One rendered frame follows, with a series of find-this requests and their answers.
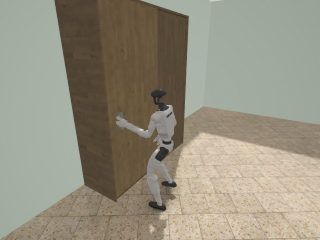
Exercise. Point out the left robot foot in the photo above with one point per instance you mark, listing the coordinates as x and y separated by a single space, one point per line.
156 206

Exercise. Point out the right robot hand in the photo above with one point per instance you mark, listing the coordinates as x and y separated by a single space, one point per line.
159 140

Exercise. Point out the right robot upper arm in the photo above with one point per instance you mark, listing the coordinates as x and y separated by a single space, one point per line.
174 120

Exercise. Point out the robot left forearm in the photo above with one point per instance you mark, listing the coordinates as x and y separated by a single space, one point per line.
137 130

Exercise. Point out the wardrobe door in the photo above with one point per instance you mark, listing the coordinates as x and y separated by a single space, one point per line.
129 38
170 64

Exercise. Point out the left robot upper arm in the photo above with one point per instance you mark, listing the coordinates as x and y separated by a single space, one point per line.
154 119

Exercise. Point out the right robot shin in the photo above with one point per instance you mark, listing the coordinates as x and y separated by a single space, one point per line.
164 171

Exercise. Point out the left robot hand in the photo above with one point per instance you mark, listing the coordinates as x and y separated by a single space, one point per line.
122 123

